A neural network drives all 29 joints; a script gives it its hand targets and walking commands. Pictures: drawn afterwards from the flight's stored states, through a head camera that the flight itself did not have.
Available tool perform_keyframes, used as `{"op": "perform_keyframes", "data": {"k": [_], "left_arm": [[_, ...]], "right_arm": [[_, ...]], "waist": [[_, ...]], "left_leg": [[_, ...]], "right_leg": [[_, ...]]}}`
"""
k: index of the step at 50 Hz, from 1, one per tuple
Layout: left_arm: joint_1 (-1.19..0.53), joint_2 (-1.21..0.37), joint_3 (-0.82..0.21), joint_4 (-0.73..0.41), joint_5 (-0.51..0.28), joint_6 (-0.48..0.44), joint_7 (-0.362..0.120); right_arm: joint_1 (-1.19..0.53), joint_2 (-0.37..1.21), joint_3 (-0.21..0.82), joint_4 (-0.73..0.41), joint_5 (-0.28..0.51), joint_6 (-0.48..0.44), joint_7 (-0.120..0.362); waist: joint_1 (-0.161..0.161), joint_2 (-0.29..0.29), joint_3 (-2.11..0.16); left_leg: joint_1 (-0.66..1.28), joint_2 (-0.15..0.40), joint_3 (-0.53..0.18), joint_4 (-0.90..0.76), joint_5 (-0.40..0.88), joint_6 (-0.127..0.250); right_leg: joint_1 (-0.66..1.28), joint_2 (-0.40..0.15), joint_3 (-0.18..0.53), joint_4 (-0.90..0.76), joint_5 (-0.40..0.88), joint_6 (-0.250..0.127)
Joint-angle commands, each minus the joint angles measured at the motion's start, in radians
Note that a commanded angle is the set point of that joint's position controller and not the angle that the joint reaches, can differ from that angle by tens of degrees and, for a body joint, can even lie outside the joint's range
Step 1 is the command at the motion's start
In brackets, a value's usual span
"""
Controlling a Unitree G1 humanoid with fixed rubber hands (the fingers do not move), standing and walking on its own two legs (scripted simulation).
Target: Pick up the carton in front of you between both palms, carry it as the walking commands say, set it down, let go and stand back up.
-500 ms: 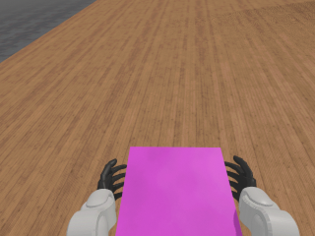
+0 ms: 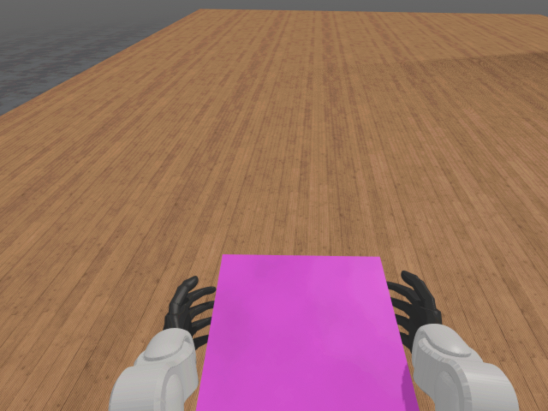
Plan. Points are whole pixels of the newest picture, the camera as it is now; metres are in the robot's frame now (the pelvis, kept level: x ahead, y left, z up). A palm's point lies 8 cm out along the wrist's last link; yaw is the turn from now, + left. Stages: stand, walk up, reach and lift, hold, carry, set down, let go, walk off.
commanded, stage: carry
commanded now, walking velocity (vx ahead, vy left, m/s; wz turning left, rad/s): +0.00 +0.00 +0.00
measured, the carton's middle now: (298, 369) +0.22 +0.00 +0.02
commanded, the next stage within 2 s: none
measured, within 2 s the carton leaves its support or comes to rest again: neither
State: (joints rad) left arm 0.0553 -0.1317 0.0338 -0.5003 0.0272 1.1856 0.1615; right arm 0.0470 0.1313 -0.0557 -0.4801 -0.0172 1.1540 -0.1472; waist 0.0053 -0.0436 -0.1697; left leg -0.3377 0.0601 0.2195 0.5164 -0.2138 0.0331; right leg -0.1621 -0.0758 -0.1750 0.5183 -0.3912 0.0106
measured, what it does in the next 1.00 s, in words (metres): stands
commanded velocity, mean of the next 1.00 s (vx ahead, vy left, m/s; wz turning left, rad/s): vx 0.00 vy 0.00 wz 0.00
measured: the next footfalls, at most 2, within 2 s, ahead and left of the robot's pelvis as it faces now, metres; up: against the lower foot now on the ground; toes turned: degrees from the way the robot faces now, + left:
none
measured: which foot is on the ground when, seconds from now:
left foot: down 0.00-1.00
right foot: down 0.00-1.00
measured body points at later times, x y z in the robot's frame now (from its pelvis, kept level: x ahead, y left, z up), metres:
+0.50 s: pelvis -0.01 +0.01 +0.00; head -0.05 +0.01 +0.45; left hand +0.23 +0.15 +0.09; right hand +0.23 -0.15 +0.09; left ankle +0.04 +0.10 -0.73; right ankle -0.08 -0.10 -0.73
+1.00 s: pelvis -0.03 +0.00 +0.00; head -0.05 +0.00 +0.45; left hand +0.25 +0.14 +0.04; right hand +0.25 -0.16 +0.05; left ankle +0.04 +0.10 -0.73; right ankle -0.08 -0.10 -0.73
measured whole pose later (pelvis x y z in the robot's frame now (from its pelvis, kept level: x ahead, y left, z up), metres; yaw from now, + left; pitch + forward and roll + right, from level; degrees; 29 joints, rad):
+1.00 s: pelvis -0.03 +0.00 +0.00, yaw +0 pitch +2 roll -1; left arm -0.14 -0.13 0.10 -0.03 0.18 0.92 0.06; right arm -0.15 0.13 -0.12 -0.02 -0.19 0.90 -0.05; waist 0.00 0.00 -0.09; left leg -0.37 0.09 0.21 0.49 -0.15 0.03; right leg -0.20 -0.04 -0.18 0.50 -0.33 -0.01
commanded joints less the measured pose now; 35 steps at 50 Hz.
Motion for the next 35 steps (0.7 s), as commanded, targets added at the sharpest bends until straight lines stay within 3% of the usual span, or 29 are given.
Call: {"op": "perform_keyframes", "data": {"k": [1,2,4,5,6,8,10,11,15,16,17,20,21,22,23,24,26,27,28,29,30,32,35], "left_arm": [[-0.339,-0.626,-0.531,-0.093,-0.176,-0.025,-0.018],[-0.363,-0.641,-0.538,-0.107,-0.183,-0.032,-0.019],[-0.379,-0.667,-0.524,-0.1,-0.18,-0.042,-0.024],[-0.343,-0.665,-0.536,-0.067,-0.176,-0.039,-0.026],[-0.327,-0.654,-0.519,-0.097,-0.159,-0.043,-0.024],[-0.344,-0.675,-0.526,-0.097,-0.18,-0.045,-0.025],[-0.353,-0.675,-0.529,-0.122,-0.178,-0.05,-0.024],[-0.338,-0.651,-0.535,-0.089,-0.159,-0.045,-0.024],[-0.387,-0.655,-0.531,-0.133,-0.174,-0.048,-0.029],[-0.364,-0.658,-0.533,-0.105,-0.167,-0.045,-0.029],[-0.342,-0.651,-0.542,-0.112,-0.177,-0.043,-0.03],[-0.354,-0.673,-0.532,-0.102,-0.179,-0.045,-0.027],[-0.372,-0.663,-0.528,-0.132,-0.178,-0.047,-0.028],[-0.369,-0.667,-0.525,-0.088,-0.182,-0.04,-0.032],[-0.36,-0.637,-0.536,-0.073,-0.159,-0.036,-0.031],[-0.341,-0.638,-0.536,-0.072,-0.17,-0.035,-0.034],[-0.358,-0.62,-0.518,-0.023,-0.16,-0.034,-0.041],[-0.363,-0.568,-0.487,-0.011,-0.133,-0.031,-0.039],[-0.39,-0.588,-0.504,-0.033,-0.149,-0.035,-0.049],[-0.406,-0.6,-0.528,-0.023,-0.148,-0.038,-0.058],[-0.417,-0.604,-0.52,0.02,-0.144,-0.04,-0.066],[-0.435,-0.613,-0.535,0.063,-0.142,-0.058,-0.09],[-0.496,-0.625,-0.51,0.099,-0.124,-0.095,-0.122]], "right_arm": [[-0.272,0.599,0.506,-0.075,0.156,0.001,0.017],[-0.276,0.619,0.507,-0.073,0.165,-0.002,0.02],[-0.328,0.653,0.537,-0.093,0.185,-0.012,0.028],[-0.314,0.647,0.53,-0.091,0.177,-0.012,0.024],[-0.314,0.65,0.539,-0.096,0.181,-0.011,0.026],[-0.293,0.654,0.54,-0.099,0.185,-0.013,0.029],[-0.304,0.658,0.553,-0.113,0.2,-0.015,0.032],[-0.306,0.642,0.552,-0.102,0.175,-0.012,0.032],[-0.316,0.656,0.553,-0.108,0.179,-0.014,0.035],[-0.293,0.643,0.538,-0.097,0.164,-0.01,0.032],[-0.296,0.644,0.543,-0.114,0.18,-0.011,0.035],[-0.336,0.643,0.57,-0.144,0.209,-0.013,0.031],[-0.307,0.656,0.559,-0.121,0.184,-0.011,0.035],[-0.322,0.626,0.549,-0.117,0.178,-0.009,0.033],[-0.317,0.62,0.551,-0.102,0.175,-0.007,0.033],[-0.31,0.612,0.546,-0.082,0.187,-0.004,0.036],[-0.338,0.594,0.561,-0.078,0.163,0.001,0.041],[-0.335,0.59,0.562,-0.041,0.167,0.004,0.049],[-0.356,0.593,0.556,-0.05,0.158,-0.002,0.053],[-0.358,0.604,0.543,-0.012,0.159,-0.005,0.065],[-0.394,0.611,0.552,-0.008,0.155,-0.011,0.076],[-0.416,0.586,0.547,0.028,0.147,-0.026,0.096],[-0.47,0.613,0.515,0.093,0.12,-0.064,0.133]], "waist": [[0.0,0.081,-0.143],[0.0,0.1,-0.147],[-0.004,0.038,-0.163],[-0.006,0.065,-0.149],[-0.001,0.023,-0.144],[-0.004,0.078,-0.177],[-0.004,0.037,-0.151],[-0.009,0.071,-0.116],[-0.014,0.024,-0.068],[-0.005,0.054,-0.106],[-0.009,0.068,-0.075],[-0.007,0.046,-0.093],[-0.01,0.062,-0.11],[-0.005,0.063,-0.086],[-0.004,0.066,-0.05],[-0.004,0.066,-0.057],[-0.008,0.01,-0.005],[-0.015,0.01,-0.009],[-0.007,0.066,-0.019],[-0.008,0.063,-0.019],[-0.008,0.021,-0.008],[-0.004,0.025,-0.037],[-0.007,0.066,-0.057]], "left_leg": [[0.212,0.148,-0.14,-0.025,0.629,0.006],[0.208,0.147,-0.142,-0.009,0.64,0.006],[0.212,0.131,-0.13,0.006,0.647,0.012],[0.203,0.14,-0.11,0.016,0.638,0.009],[0.201,0.14,-0.116,0.0,0.609,0.003],[0.199,0.135,-0.118,0.003,0.547,0.003],[0.189,0.143,-0.133,-0.018,0.51,0.012],[0.19,0.134,-0.115,-0.015,0.492,0.004],[0.144,0.133,-0.13,-0.051,0.361,0.002],[0.168,0.121,-0.117,-0.059,0.267,0.001],[0.154,0.123,-0.115,-0.079,0.265,-0.007],[0.159,0.133,-0.142,-0.062,0.276,0.009],[0.171,0.13,-0.126,-0.048,0.319,0.009],[0.149,0.128,-0.128,-0.06,0.318,0.007],[0.147,0.122,-0.124,-0.075,0.268,-0.008],[0.14,0.135,-0.153,-0.072,0.262,0.004],[0.112,0.125,-0.127,-0.077,0.209,-0.003],[0.13,0.121,-0.145,-0.098,0.146,-0.005],[0.129,0.117,-0.13,-0.086,0.167,-0.012],[0.124,0.112,-0.14,-0.114,0.143,-0.012],[0.097,0.126,-0.155,-0.131,0.102,-0.006],[0.104,0.121,-0.162,-0.117,0.046,-0.013],[0.136,0.12,-0.143,-0.104,0.123,-0.013]], "right_leg": [[-0.046,-0.086,0.064,-0.041,0.366,0.015],[-0.014,-0.089,0.063,-0.041,0.402,0.014],[-0.021,-0.077,0.051,-0.026,0.453,0.021],[-0.024,-0.085,0.063,-0.041,0.47,0.018],[-0.03,-0.08,0.051,-0.033,0.438,0.011],[-0.001,-0.078,0.06,-0.036,0.389,0.019],[-0.012,-0.085,0.066,-0.043,0.356,0.009],[-0.055,-0.085,0.076,-0.057,0.364,0.006],[-0.071,-0.087,0.08,-0.088,0.268,0.007],[-0.038,-0.094,0.089,-0.116,0.224,0.003],[-0.077,-0.101,0.087,-0.108,0.217,-0.012],[-0.053,-0.085,0.104,-0.11,0.211,-0.012],[-0.053,-0.092,0.093,-0.103,0.261,-0.018],[-0.054,-0.091,0.092,-0.095,0.251,-0.008],[-0.089,-0.084,0.087,-0.116,0.195,-0.009],[-0.054,-0.084,0.098,-0.126,0.204,-0.007],[-0.098,-0.085,0.105,-0.151,0.176,-0.012],[-0.113,-0.082,0.1,-0.159,0.127,-0.014],[-0.105,-0.086,0.098,-0.156,0.148,-0.015],[-0.119,-0.085,0.097,-0.144,0.137,-0.018],[-0.104,-0.078,0.097,-0.14,0.123,-0.015],[-0.089,-0.068,0.1,-0.156,0.087,-0.027],[-0.124,-0.078,0.106,-0.149,0.117,-0.038]]}}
